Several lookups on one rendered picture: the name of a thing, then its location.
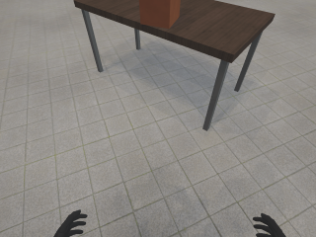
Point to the carton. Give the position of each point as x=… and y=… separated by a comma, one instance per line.
x=159, y=13

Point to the table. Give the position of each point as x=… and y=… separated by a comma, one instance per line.
x=215, y=28

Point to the robot right hand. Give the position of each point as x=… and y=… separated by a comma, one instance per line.
x=272, y=227

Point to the robot left hand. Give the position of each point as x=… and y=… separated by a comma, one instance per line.
x=65, y=229

